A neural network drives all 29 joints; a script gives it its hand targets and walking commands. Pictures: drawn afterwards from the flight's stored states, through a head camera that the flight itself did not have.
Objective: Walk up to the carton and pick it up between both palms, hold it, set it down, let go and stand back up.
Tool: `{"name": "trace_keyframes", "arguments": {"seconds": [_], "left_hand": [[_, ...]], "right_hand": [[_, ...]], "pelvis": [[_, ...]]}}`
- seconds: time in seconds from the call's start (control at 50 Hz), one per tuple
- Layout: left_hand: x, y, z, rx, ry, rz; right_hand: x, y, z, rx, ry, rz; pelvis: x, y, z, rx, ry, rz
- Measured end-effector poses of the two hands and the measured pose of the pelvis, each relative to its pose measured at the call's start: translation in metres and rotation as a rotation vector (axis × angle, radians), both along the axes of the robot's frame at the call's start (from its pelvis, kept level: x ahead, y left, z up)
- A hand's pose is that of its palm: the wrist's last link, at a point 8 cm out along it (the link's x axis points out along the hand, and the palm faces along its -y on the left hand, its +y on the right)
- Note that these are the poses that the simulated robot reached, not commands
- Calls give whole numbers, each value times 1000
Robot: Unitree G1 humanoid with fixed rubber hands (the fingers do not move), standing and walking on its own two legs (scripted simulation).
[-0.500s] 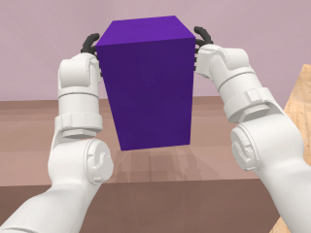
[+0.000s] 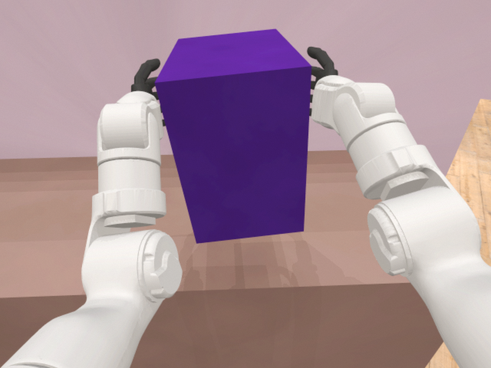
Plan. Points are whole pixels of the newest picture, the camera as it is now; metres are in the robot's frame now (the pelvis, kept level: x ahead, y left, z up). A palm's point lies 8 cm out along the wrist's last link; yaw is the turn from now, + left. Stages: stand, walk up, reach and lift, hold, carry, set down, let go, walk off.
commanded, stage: hold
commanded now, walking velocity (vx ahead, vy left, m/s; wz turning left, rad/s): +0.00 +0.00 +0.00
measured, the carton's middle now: (238, 130) +0.40 +0.01 +0.27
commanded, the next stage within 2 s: none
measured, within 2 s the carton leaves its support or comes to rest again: neither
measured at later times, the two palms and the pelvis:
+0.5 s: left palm (142, 112) +0.37 +0.14 +0.32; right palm (322, 96) +0.37 -0.12 +0.33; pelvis +0.00 +0.00 +0.00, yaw +0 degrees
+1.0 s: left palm (144, 103) +0.36 +0.14 +0.33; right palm (328, 93) +0.36 -0.12 +0.34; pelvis -0.01 +0.00 +0.00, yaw +0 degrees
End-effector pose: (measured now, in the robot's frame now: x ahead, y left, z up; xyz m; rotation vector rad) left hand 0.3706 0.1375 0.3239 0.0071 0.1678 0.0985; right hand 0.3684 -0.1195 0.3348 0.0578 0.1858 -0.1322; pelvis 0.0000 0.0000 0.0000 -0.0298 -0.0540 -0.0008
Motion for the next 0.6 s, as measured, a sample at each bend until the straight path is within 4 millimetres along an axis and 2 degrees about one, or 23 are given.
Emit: {"name": "trace_keyframes", "arguments": {"seconds": [0.18,0.6], "left_hand": [[-2,3,2,1,-11,9],[-7,1,-3,1,-5,1]], "right_hand": [[0,3,2,-7,-8,10],[-6,1,-1,-4,4,3]], "pelvis": [[5,1,0,-2,-5,0],[0,0,0,-1,-8,3]]}}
